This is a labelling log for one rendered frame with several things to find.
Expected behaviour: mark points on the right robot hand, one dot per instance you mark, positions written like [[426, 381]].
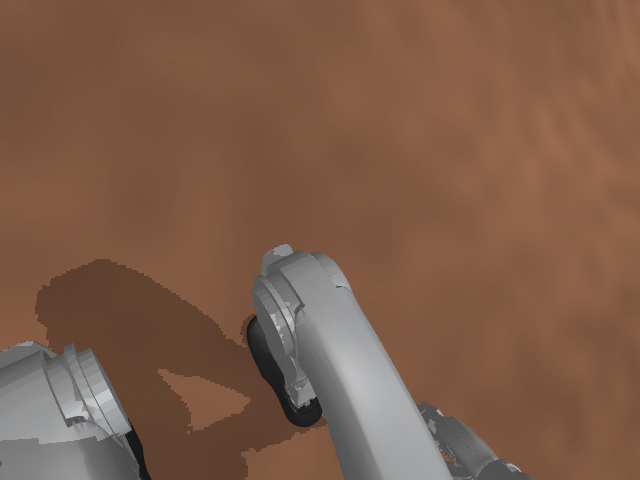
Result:
[[458, 442]]

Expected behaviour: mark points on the right robot foot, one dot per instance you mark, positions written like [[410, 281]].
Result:
[[303, 417]]

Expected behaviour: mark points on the left robot foot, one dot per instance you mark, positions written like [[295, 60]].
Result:
[[137, 450]]

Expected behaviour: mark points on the right robot arm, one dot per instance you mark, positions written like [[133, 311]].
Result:
[[502, 470]]

